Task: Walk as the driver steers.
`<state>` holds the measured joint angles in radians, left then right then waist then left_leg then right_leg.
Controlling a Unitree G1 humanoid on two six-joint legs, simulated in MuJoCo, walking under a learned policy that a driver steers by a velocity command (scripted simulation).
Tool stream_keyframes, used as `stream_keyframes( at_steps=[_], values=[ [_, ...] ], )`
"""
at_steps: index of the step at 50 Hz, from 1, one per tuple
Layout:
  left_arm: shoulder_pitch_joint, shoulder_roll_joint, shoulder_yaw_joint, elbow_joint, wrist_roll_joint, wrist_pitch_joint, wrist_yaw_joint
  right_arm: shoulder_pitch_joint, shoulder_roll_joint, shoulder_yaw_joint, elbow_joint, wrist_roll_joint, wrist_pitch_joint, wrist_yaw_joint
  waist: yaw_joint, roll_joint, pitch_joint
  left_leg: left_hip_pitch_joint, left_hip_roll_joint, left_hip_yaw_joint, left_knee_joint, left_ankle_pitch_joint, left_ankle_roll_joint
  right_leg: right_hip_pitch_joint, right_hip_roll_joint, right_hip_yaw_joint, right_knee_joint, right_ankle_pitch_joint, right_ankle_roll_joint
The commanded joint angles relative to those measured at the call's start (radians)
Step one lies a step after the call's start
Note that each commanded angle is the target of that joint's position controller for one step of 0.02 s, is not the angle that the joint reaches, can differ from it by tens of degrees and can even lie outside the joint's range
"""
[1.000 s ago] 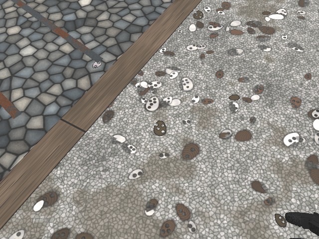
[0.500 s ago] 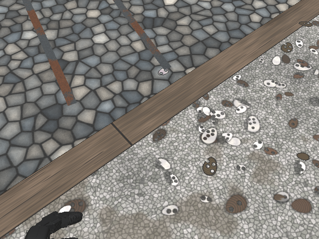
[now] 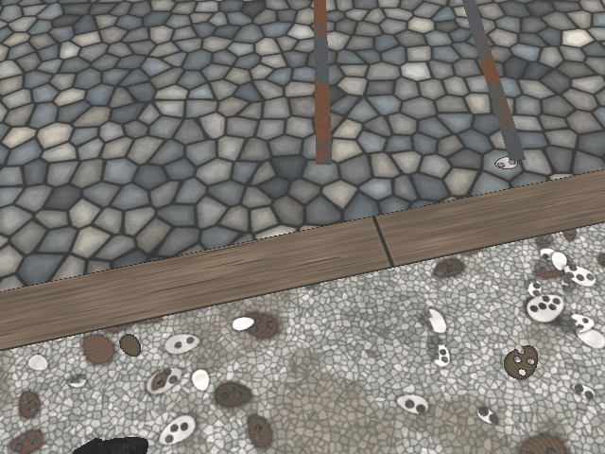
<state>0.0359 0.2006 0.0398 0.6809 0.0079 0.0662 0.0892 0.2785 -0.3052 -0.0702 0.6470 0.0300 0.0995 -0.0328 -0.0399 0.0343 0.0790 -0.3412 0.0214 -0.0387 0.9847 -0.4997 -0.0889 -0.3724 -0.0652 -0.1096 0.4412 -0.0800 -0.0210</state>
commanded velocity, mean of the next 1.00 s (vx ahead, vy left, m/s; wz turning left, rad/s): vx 0.13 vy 0.00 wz -0.52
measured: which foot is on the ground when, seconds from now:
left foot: up 0.00-0.06, down 0.08-0.54, up 0.56-1.00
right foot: down 0.00-0.08, up 0.10-0.52, down 0.54-1.00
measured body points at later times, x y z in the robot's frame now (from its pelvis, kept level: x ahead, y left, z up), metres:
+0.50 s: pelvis -0.08 +0.01 +0.00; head -0.05 -0.01 +0.45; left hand +0.09 +0.26 -0.10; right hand +0.04 -0.28 -0.11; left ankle -0.10 +0.13 -0.73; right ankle -0.10 -0.11 -0.71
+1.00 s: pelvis +0.00 -0.05 +0.01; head +0.01 -0.07 +0.46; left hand +0.25 +0.14 -0.08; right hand +0.00 -0.38 -0.08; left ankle +0.12 +0.03 -0.72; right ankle -0.11 -0.11 -0.73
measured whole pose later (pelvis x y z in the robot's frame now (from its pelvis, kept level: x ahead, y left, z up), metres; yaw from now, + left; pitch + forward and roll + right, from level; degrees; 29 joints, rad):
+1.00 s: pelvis +0.00 -0.05 +0.01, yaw -36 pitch +4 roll +1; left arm 0.32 0.33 0.07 0.63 0.01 0.00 -0.03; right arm 0.11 -0.31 -0.06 0.70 -0.03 -0.02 0.03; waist 0.05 0.01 -0.05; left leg -0.45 -0.01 -0.04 0.59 -0.22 -0.07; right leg -0.19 0.12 0.29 0.46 -0.31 -0.06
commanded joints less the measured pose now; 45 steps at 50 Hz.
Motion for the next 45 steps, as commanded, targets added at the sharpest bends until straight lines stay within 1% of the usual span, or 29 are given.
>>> stream_keyframes(
  at_steps=[1, 3, 4, 5, 6, 7, 8, 9, 11, 13, 15, 19, 21, 23, 25, 26, 27, 28, 29, 30, 31, 32, 33, 34, 35, 38, 43, 44, 45],
  values=[
    [0.056, 0.235, 0.081, -0.024, -0.023, -0.011, 0.001, 0.14, -0.104, -0.031, -0.003, -0.017, -0.006, 0.015, 0.032, -0.24, -0.206, 0.079, -0.008, 0.081, -0.309, 0.02, 0.091, 0.216, -0.217, 0.225, -0.184, -0.183, -0.167],
    [0.059, 0.222, 0.083, 0.006, -0.044, -0.017, -0.005, 0.206, -0.087, -0.027, 0.056, -0.032, 0.001, 0.028, 0.012, -0.159, -0.133, 0.173, -0.032, 0.1, -0.577, 0.163, 0.168, 0.097, -0.168, 0.154, -0.105, -0.246, -0.09],
    [0.102, 0.184, 0.077, 0.027, -0.031, -0.025, -0.023, 0.203, -0.102, -0.03, 0.057, -0.038, 0.002, 0.029, 0.022, -0.003, -0.095, 0.248, 0.034, -0.036, -0.612, 0.247, 0.205, -0.071, -0.105, 0.066, 0.061, -0.307, -0.022],
    [0.079, 0.116, 0.058, -0.012, 0.003, -0.046, -0.045, 0.185, -0.228, -0.055, 0.025, -0.042, 0.007, 0.017, 0.014, 0.315, -0.081, 0.244, 0.332, -0.38, -0.655, 0.489, 0.33, -0.321, 0.049, -0.063, 0.296, -0.52, 0.055],
    [-0.105, 0.173, 0.078, -0.043, -0.007, -0.051, -0.039, 0.166, -0.243, -0.052, -0.001, -0.113, -0.023, 0.021, -0.088, 0.208, -0.042, -0.009, 0.439, -0.438, -0.762, 0.409, 0.439, -0.296, 0.046, 0.082, 0.549, -0.58, 0.058],
    [-0.063, 0.171, 0.083, -0.02, -0.031, -0.042, -0.039, 0.05, -0.191, -0.032, 0.005, -0.127, -0.052, 0.015, -0.014, 0.143, -0.028, -0.063, 0.349, -0.313, -0.769, 0.254, 0.386, -0.234, 0.051, 0.158, 0.674, -0.489, 0.037],
    [0.04, 0.144, 0.079, 0.042, -0.035, -0.029, -0.042, -0.058, -0.119, -0.012, 0.008, -0.105, -0.077, 0.006, 0.04, 0.144, -0.023, -0.072, 0.248, -0.19, -0.757, 0.18, 0.296, -0.203, 0.082, 0.195, 0.729, -0.386, 0.033],
    [0.106, 0.164, 0.087, 0.082, -0.03, -0.017, -0.037, -0.115, -0.072, 0.002, 0.002, -0.082, -0.094, -0.001, 0.055, 0.164, -0.019, -0.04, 0.21, -0.118, -0.741, 0.206, 0.246, -0.214, 0.117, 0.219, 0.795, -0.325, 0.046],
    [0.137, 0.221, 0.104, 0.082, -0.027, -0.014, -0.029, -0.144, -0.044, 0.017, -0.001, -0.061, -0.102, -0.017, 0.067, 0.146, -0.008, 0.012, 0.214, -0.044, -0.721, 0.331, 0.24, -0.243, 0.138, 0.212, 0.907, -0.263, 0.083],
    [0.118, 0.222, 0.098, 0.053, -0.032, -0.014, -0.031, -0.1, -0.048, 0.017, 0.01, -0.049, -0.092, -0.036, 0.038, 0.111, -0.018, 0.157, 0.249, -0.037, -0.692, 0.37, 0.256, -0.332, 0.112, 0.202, 0.854, -0.232, 0.112],
    [0.087, 0.198, 0.083, 0.02, -0.031, -0.011, -0.043, -0.047, -0.075, 0.007, 0.028, -0.049, -0.081, -0.052, -0.004, 0.106, -0.035, 0.295, 0.287, -0.051, -0.671, 0.393, 0.264, -0.379, 0.074, 0.189, 0.711, -0.229, 0.137],
    [0.075, 0.154, 0.052, -0.045, -0.036, -0.01, -0.084, -0.05, -0.13, -0.021, 0.033, -0.05, -0.068, -0.05, -0.034, 0.133, -0.06, 0.314, 0.324, -0.011, -0.649, 0.468, 0.282, -0.267, 0.0, 0.095, 0.495, -0.318, 0.137],
    [0.094, 0.155, 0.047, -0.067, -0.036, -0.011, -0.1, -0.072, -0.151, -0.034, 0.03, -0.044, -0.066, -0.036, -0.027, 0.139, -0.065, 0.262, 0.328, 0.031, -0.628, 0.564, 0.289, -0.176, 0.0, 0.042, 0.416, -0.362, 0.108],
    [0.127, 0.168, 0.054, -0.081, -0.037, -0.007, -0.112, -0.099, -0.164, -0.045, 0.025, -0.031, -0.071, -0.022, -0.009, 0.136, -0.088, 0.254, 0.346, 0.054, -0.591, 0.658, 0.286, -0.115, 0.009, 0.009, 0.346, -0.337, 0.077],
    [0.171, 0.171, 0.062, -0.085, -0.038, 0.002, -0.118, -0.14, -0.161, -0.051, 0.023, -0.011, -0.078, -0.009, 0.028, 0.119, -0.11, 0.236, 0.349, 0.098, -0.519, 0.685, 0.244, -0.027, 0.027, -0.02, 0.217, -0.254, 0.032],
    [0.212, 0.177, 0.072, -0.077, -0.038, 0.005, -0.112, -0.141, -0.146, -0.051, 0.031, -0.002, -0.082, -0.002, 0.055, 0.091, -0.123, 0.194, 0.324, 0.147, -0.438, 0.65, 0.195, 0.068, 0.055, -0.026, 0.108, -0.159, 0.0],
    [0.292, 0.234, 0.099, -0.058, -0.032, 0.003, -0.094, -0.092, -0.11, -0.046, 0.051, -0.008, -0.09, 0.009, 0.081, -0.032, -0.158, 0.091, 0.244, 0.216, -0.245, 0.537, 0.121, 0.236, 0.062, 0.065, -0.007, 0.023, -0.056],
    [0.349, 0.408, 0.143, -0.071, -0.031, -0.005, -0.072, -0.144, -0.029, -0.021, -0.015, -0.065, -0.096, 0.011, 0.076, -0.378, -0.162, -0.293, 0.078, 0.261, 0.112, -0.057, 0.001, 0.461, -0.205, 0.5, -0.017, 0.547, -0.215],
    [0.351, 0.395, 0.128, -0.1, 0.011, -0.038, -0.088, -0.254, -0.043, -0.02, -0.067, -0.062, -0.106, 0.006, 0.126, -0.32, -0.28, -0.411, -0.031, 0.023, 0.301, -0.234, -0.011, 0.446, -0.328, 0.735, -0.073, 0.475, -0.405],
    [0.312, 0.354, 0.116, -0.104, 0.011, -0.064, -0.097, -0.292, -0.083, -0.032, -0.071, -0.038, -0.109, 0.002, 0.127, -0.183, -0.251, -0.44, -0.007, -0.046, 0.344, -0.174, 0.013, 0.432, -0.299, 0.662, -0.106, 0.313, -0.376],
    [0.259, 0.324, 0.109, -0.105, -0.01, -0.075, -0.089, -0.294, -0.084, -0.035, -0.068, -0.029, -0.113, -0.003, 0.093, -0.135, -0.194, -0.451, 0.005, -0.064, 0.311, -0.074, 0.036, 0.391, -0.241, 0.593, -0.11, 0.206, -0.311],
    [0.19, 0.288, 0.097, -0.118, -0.035, -0.071, -0.078, -0.27, -0.096, -0.041, -0.05, -0.037, -0.113, -0.013, 0.059, -0.083, -0.16, -0.45, 0.022, -0.072, 0.252, 0.018, 0.04, 0.348, -0.194, 0.533, -0.106, 0.149, -0.254],
    [0.181, 0.261, 0.087, -0.119, -0.055, -0.066, -0.07, -0.221, -0.119, -0.05, -0.04, -0.044, -0.119, -0.008, 0.036, -0.093, -0.19, -0.399, 0.033, -0.077, 0.174, 0.102, 0.048, 0.316, -0.152, 0.517, -0.147, -0.137, -0.23],
    [0.186, 0.253, 0.081, -0.128, -0.054, -0.067, -0.066, -0.207, -0.118, -0.052, -0.032, -0.04, -0.128, 0.006, 0.037, -0.121, -0.189, -0.369, 0.018, -0.063, 0.137, 0.172, 0.05, 0.288, -0.126, 0.54, -0.198, -0.404, -0.224],
    [0.193, 0.258, 0.08, -0.134, -0.047, -0.072, -0.064, -0.208, -0.111, -0.052, -0.032, -0.033, -0.138, 0.018, 0.04, -0.148, -0.169, -0.374, 0.003, -0.055, 0.089, 0.208, 0.047, 0.276, -0.123, 0.574, -0.238, -0.534, -0.228],
    [0.237, 0.281, 0.083, -0.127, -0.034, -0.09, -0.054, -0.255, -0.096, -0.048, -0.035, -0.023, -0.174, 0.033, 0.057, -0.148, -0.116, -0.364, -0.027, -0.059, -0.098, 0.265, 0.035, 0.252, -0.112, 0.594, -0.266, -0.535, -0.224],
    [0.25, 0.29, 0.079, -0.129, -0.042, -0.095, -0.05, -0.305, -0.071, -0.037, -0.044, -0.015, -0.213, 0.045, 0.073, -0.196, -0.077, -0.255, -0.072, -0.053, -0.301, 0.318, -0.003, 0.159, -0.056, 0.58, -0.22, -0.448, -0.212],
    [0.277, 0.335, 0.093, -0.101, 0.029, -0.072, -0.096, -0.263, -0.061, -0.014, -0.01, -0.096, -0.144, 0.065, 0.099, -0.261, -0.092, -0.231, -0.066, 0.019, -0.27, 0.274, -0.011, 0.148, 0.007, 0.553, -0.204, -0.49, -0.193],
    [0.277, 0.309, 0.09, -0.109, 0.026, -0.062, -0.117, -0.291, -0.062, -0.015, -0.03, -0.091, -0.119, 0.069, 0.109, -0.245, -0.062, -0.218, -0.066, 0.019, -0.287, 0.253, -0.016, 0.109, 0.02, 0.57, -0.193, -0.491, -0.192]
  ],
)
